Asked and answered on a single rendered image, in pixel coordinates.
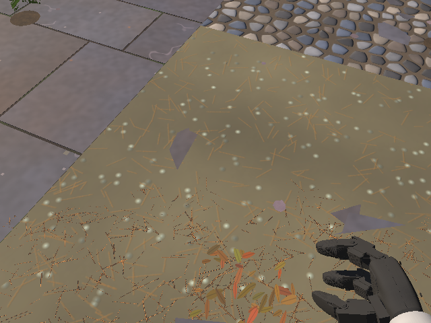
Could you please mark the robot right hand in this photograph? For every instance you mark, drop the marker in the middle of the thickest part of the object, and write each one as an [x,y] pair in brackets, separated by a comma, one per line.
[386,287]

